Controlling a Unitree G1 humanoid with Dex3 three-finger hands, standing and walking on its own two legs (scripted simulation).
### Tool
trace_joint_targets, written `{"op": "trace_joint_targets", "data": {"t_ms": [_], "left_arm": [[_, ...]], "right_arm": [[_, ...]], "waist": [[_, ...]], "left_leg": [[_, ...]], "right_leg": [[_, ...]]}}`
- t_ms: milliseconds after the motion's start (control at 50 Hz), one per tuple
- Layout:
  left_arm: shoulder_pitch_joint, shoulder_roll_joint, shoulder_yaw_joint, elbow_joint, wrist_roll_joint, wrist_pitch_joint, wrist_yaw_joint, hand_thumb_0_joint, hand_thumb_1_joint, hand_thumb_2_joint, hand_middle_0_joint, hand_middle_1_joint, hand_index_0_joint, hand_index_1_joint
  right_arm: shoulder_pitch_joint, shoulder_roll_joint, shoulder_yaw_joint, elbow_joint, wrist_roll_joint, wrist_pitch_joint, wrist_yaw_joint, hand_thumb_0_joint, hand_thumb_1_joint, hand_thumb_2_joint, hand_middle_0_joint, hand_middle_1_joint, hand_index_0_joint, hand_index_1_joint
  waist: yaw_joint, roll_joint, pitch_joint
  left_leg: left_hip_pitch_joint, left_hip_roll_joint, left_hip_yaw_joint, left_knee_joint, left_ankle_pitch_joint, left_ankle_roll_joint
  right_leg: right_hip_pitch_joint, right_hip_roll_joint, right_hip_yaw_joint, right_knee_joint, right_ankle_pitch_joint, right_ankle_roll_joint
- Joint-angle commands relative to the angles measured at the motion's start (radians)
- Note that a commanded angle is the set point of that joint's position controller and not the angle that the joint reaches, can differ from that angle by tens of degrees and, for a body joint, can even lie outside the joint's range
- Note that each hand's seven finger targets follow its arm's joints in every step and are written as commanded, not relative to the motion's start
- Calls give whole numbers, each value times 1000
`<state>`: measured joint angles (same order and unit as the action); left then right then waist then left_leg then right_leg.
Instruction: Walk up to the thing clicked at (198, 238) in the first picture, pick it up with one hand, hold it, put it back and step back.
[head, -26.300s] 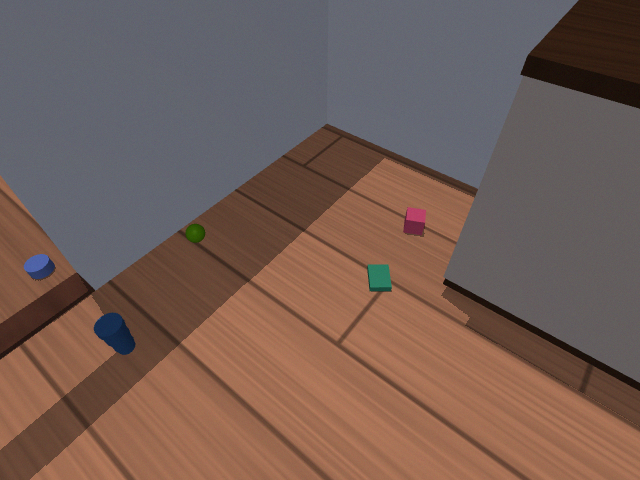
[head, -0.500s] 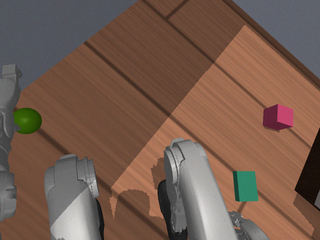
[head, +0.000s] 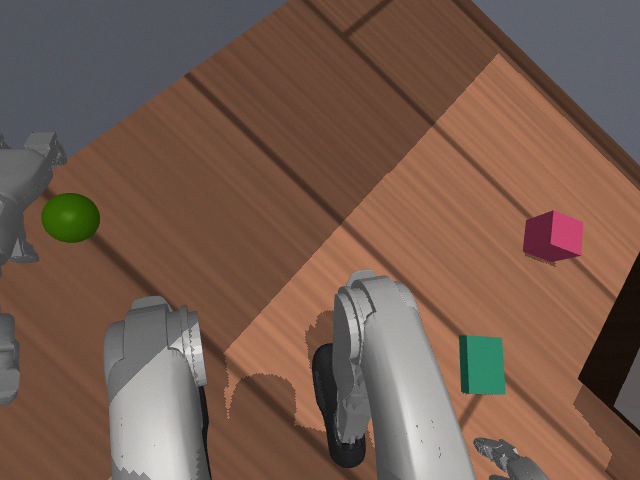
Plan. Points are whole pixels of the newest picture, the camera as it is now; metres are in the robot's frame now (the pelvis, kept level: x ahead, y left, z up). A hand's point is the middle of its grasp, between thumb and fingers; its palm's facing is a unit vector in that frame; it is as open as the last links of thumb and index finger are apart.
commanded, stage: home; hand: left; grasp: from above
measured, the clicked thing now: (71, 217) +0.48 +0.31 -0.31
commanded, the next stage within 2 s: none
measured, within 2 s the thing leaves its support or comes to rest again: neither
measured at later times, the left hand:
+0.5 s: hand (16, 193) +0.44 +0.29 -0.09, palm faces -0.35 -0.33 -0.88, open 11.0 cm
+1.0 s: hand out of the picture +0.27 +0.23 +0.13, palm faces +0.00 -0.91 -0.40, open 7.4 cm
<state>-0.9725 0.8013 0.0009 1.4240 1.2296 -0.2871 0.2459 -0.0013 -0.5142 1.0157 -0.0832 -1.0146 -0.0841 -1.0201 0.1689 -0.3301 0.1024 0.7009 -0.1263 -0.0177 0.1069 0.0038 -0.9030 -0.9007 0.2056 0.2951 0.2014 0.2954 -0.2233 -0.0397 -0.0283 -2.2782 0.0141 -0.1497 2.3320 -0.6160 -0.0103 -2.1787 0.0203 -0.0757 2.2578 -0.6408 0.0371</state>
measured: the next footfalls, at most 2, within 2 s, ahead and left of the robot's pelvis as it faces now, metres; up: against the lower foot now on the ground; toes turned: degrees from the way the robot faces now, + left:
none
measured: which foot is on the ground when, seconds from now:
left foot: down 0.00-1.00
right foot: down 0.00-1.00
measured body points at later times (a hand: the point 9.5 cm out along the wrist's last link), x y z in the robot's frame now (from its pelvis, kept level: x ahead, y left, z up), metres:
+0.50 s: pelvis +0.02 +0.00 +0.04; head +0.23 +0.04 +0.44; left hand +0.46 +0.31 -0.04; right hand +0.10 -0.25 -0.09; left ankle +0.09 +0.13 -0.31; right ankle +0.11 -0.13 -0.31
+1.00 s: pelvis +0.03 +0.00 +0.23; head +0.15 +0.04 +0.66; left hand +0.27 +0.28 +0.16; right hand +0.27 -0.22 +0.15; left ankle +0.09 +0.13 -0.31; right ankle +0.11 -0.13 -0.31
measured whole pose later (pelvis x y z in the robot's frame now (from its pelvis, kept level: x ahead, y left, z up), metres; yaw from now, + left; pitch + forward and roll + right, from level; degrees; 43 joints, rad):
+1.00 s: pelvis +0.03 +0.00 +0.23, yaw +6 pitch +24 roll -5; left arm 0.04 0.34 0.02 0.25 0.13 0.27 0.06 0.01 0.89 0.90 -0.21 -0.31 -0.21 -0.31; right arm 0.09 -0.24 0.02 0.55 0.04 -0.08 -0.04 0.01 -0.90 -0.90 0.21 0.30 0.20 0.30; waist -0.05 0.02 -0.19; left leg -1.46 0.03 -0.09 1.61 -0.59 -0.01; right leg -1.38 0.00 -0.06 1.56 -0.60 0.02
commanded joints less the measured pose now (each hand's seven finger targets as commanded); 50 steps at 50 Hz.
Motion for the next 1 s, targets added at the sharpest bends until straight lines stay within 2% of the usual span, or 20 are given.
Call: {"op": "trace_joint_targets", "data": {"t_ms": [0,60,100,120,140,160,220,240,320,360,380,420,460,540,600,700,820,860,940,980], "left_arm": [[-397,258,81,-137,44,-37,138,0,-526,998,-68,-1014,-73,-1008],[-407,269,108,-153,75,-21,209,0,-525,994,-71,-1005,-75,-1000],[-393,291,144,-186,78,4,246,0,-365,924,-231,-845,-225,-840],[-387,308,165,-207,72,21,260,0,-310,961,-261,-765,-232,-760],[-384,309,177,-230,62,40,269,0,-390,909,-181,-845,-155,-840],[-366,315,188,-230,46,62,275,0,-327,892,-245,-765,-218,-760],[-323,251,164,-228,-7,123,260,0,-197,888,-239,-636,-215,-658],[-313,264,178,-240,-31,141,247,0,-145,885,-236,-618,-214,-639],[-165,134,139,-268,-189,211,138,0,73,904,-233,-565,-214,-582],[-99,161,170,-429,-269,239,82,0,222,930,-232,-532,-217,-547],[-19,122,158,-474,-315,257,47,0,302,917,-225,-489,-212,-501],[113,-25,97,-541,-413,282,-32,0,462,886,-212,-415,-203,-422],[143,24,143,-700,-504,293,-93,0,622,876,-204,-361,-199,-365],[336,-112,84,-859,-643,305,-180,0,910,933,-208,-323,-206,-324],[408,-100,129,-1005,-723,308,-193,0,900,900,-200,-299,-200,-300],[571,-188,119,-1128,-830,349,-177,0,900,900,-200,-299,-200,-299],[706,-276,88,-1296,-978,439,-172,0,901,902,-201,-300,-200,-300],[766,-283,98,-1342,-1039,470,-168,0,900,900,-200,-299,-200,-299],[864,-334,80,-1414,-1126,530,-163,0,900,900,-200,-299,-200,-299],[949,-336,108,-1432,-1160,563,-154,0,900,900,-200,-299,-200,-299]], "right_arm": [[163,-214,-62,-12,-25,-7,-5,0,-897,-896,200,300,200,300],[181,-226,-73,-2,-37,-16,0,0,-899,-896,200,300,200,300],[189,-234,-85,1,-42,-24,6,0,-881,-894,199,299,199,299],[187,-235,-92,-1,-42,-29,10,0,-881,-894,199,299,199,299],[190,-232,-97,-8,-40,-32,13,0,-891,-892,200,300,200,300],[180,-234,-105,-9,-37,-36,17,0,-883,-894,199,299,199,299],[202,-215,-114,-10,-23,-42,28,0,-884,-895,199,300,199,300],[211,-215,-123,-9,-16,-44,30,0,-885,-895,199,299,199,300],[247,-186,-149,9,14,-44,38,0,-888,-896,200,300,199,300],[251,-193,-169,-30,45,-36,37,0,-890,-897,200,300,199,300],[236,-186,-175,-44,60,-28,34,0,-891,-897,200,300,199,300],[204,-167,-176,-60,83,-18,24,0,-895,-898,200,300,200,300],[175,-162,-177,-79,101,-13,4,0,-897,-899,200,300,200,300],[125,-119,-175,-111,118,-15,-28,0,-899,-900,200,300,200,300],[94,-111,-190,-137,130,-23,-52,0,-900,-900,200,300,200,300],[33,-96,-187,-183,145,-45,-87,0,-899,-900,200,300,200,300],[-32,-88,-176,-230,158,-74,-126,0,-899,-900,200,300,200,300],[-50,-84,-169,-242,162,-86,-141,0,-899,-900,200,300,200,300],[-50,-64,-147,-258,167,-109,-168,0,-900,-900,200,300,200,300],[-39,-51,-137,-274,172,-115,-182,0,-900,-900,200,300,200,300]], "waist": [[-24,393,-668],[-31,482,-722],[-24,531,-759],[-13,541,-788],[-6,561,-833],[7,558,-837],[6,516,-872],[27,494,-878],[57,380,-861],[91,352,-947],[99,308,-949],[75,217,-845],[100,165,-841],[97,69,-738],[141,124,-724],[156,177,-654],[142,188,-574],[153,191,-561],[138,189,-507],[151,163,-493]], "left_leg": [[545,-12,78,-208,65,16],[627,-8,71,-211,116,6],[650,-7,67,-218,133,1],[663,-6,69,-217,142,1],[682,-8,71,-224,151,0],[689,-3,70,-224,153,1],[664,-5,92,-230,154,15],[634,-7,104,-234,142,23],[597,-12,114,-298,123,36],[645,-13,114,-341,136,39],[667,-12,112,-367,140,41],[616,-15,103,-409,115,49],[613,-12,99,-432,114,57],[616,-7,108,-489,125,62],[736,1,103,-577,95,50],[897,10,71,-736,8,35],[1055,11,43,-907,-75,31],[1120,12,33,-963,-99,29],[1216,8,33,-1058,-83,28],[1260,5,35,-1098,-40,27]], "right_leg": [[214,30,-94,-175,116,-81],[178,27,-112,-134,163,-83],[165,20,-118,-115,177,-84],[163,17,-116,-110,184,-84],[170,16,-114,-110,191,-86],[159,12,-110,-111,194,-85],[220,21,-95,-161,211,-83],[234,22,-86,-183,205,-80],[350,28,-69,-267,183,-73],[445,25,-55,-302,192,-71],[487,28,-49,-329,199,-69],[519,30,-44,-379,197,-61],[572,30,-26,-419,205,-57],[680,24,3,-525,219,-51],[699,14,15,-582,171,-60],[732,6,19,-683,89,-66],[835,3,32,-828,25,-61],[873,4,38,-877,9,-59],[971,0,45,-972,27,-56],[1045,0,47,-1028,53,-57]]}}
